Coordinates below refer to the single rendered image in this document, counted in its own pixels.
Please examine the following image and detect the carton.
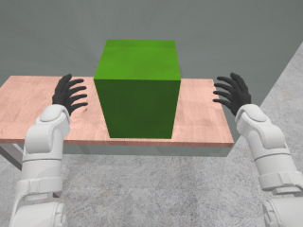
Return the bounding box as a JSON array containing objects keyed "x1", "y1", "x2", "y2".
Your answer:
[{"x1": 93, "y1": 39, "x2": 181, "y2": 139}]

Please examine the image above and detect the table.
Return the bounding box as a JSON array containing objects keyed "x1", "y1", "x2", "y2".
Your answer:
[{"x1": 0, "y1": 76, "x2": 234, "y2": 198}]

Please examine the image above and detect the robot right upper arm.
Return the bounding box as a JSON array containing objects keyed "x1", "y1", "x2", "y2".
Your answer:
[{"x1": 262, "y1": 197, "x2": 303, "y2": 227}]

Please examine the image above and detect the left robot forearm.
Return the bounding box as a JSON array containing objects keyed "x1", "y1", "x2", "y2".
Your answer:
[{"x1": 9, "y1": 104, "x2": 71, "y2": 227}]

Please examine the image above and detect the right robot forearm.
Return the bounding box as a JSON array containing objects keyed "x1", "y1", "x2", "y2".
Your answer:
[{"x1": 235, "y1": 104, "x2": 303, "y2": 198}]

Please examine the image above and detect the robot left upper arm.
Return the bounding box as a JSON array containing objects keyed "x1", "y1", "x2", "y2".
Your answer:
[{"x1": 11, "y1": 201, "x2": 68, "y2": 227}]

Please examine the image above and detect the right robot hand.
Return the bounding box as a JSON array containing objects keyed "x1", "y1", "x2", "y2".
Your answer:
[{"x1": 212, "y1": 73, "x2": 252, "y2": 116}]

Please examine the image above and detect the left robot hand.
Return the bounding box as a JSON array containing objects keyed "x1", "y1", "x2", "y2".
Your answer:
[{"x1": 52, "y1": 74, "x2": 88, "y2": 116}]

